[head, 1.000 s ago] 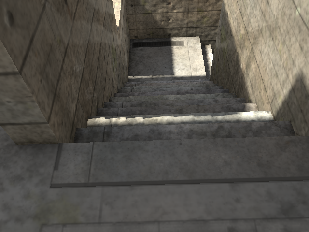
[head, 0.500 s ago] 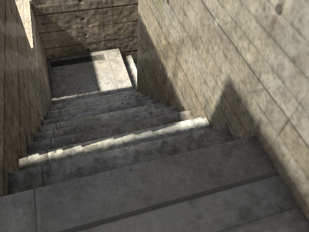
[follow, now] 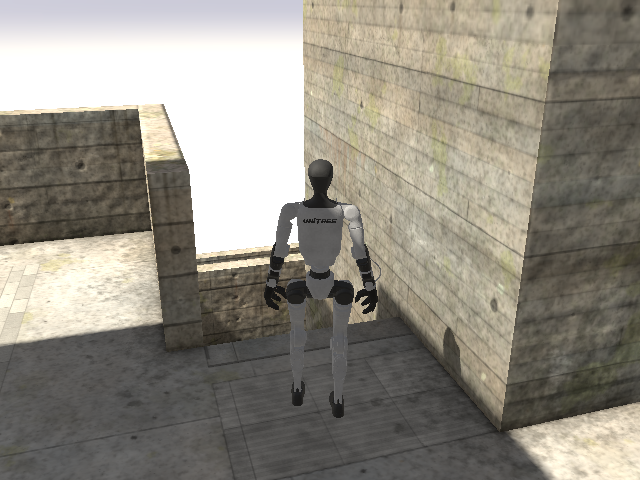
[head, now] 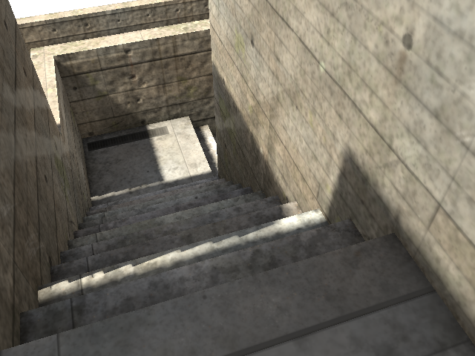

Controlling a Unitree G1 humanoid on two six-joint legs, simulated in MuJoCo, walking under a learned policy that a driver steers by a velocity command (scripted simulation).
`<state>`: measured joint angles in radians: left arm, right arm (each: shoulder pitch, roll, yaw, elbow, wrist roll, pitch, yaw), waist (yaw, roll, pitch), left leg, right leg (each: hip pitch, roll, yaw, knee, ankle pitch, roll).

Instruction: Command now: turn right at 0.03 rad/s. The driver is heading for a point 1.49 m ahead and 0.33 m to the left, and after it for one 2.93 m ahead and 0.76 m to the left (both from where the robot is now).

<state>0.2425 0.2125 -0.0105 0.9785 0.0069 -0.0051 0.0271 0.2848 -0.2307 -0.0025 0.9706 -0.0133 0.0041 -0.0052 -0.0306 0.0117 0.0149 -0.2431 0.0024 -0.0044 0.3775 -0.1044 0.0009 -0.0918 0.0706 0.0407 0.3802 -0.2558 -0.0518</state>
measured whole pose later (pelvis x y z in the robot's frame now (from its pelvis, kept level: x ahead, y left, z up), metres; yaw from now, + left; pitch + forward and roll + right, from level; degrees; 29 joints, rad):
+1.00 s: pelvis +0.25 +0.06 +0.00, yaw +0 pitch +0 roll +0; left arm 0.09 0.19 0.04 0.95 0.02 -0.03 -0.02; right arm 0.51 -0.13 0.00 1.09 -0.02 -0.08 -0.01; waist -0.04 -0.02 0.04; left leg 0.09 -0.07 0.06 0.22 -0.31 0.08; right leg -0.63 -0.05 -0.07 0.78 -0.08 -0.06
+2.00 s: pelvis +0.68 +0.06 -0.01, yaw +0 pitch -1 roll -1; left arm 0.18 0.26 0.07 0.91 0.02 0.07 0.02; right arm 0.46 -0.23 -0.02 0.90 -0.02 -0.05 0.00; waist -0.03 -0.02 0.00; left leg -0.13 -0.05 0.06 0.54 -0.39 0.08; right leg -0.61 0.02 0.09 1.08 -0.09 -0.03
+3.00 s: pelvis +0.95 +0.03 -0.27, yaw +3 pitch -2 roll -1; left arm 0.09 0.25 0.08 0.86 0.02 0.02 -0.01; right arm 0.57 -0.24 -0.01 0.96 -0.04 -0.11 -0.01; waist -0.09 -0.03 -0.01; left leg -0.22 -0.01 -0.05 0.96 -0.72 0.04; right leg -0.73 0.00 0.15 0.85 0.35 0.01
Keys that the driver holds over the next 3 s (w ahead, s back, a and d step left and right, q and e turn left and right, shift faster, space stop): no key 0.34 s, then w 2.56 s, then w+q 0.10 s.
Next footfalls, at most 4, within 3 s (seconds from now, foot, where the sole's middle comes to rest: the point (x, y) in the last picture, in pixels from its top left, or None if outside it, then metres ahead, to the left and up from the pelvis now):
1.14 right None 0.51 -0.02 -0.78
1.66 left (201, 322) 0.65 0.13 -0.78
2.12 right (263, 294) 0.73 -0.06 -0.78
2.54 left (200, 290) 0.87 0.15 -0.99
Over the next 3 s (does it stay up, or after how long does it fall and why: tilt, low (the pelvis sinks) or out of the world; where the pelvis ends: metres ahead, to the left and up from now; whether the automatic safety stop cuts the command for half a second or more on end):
stays up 0.95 0.03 -0.27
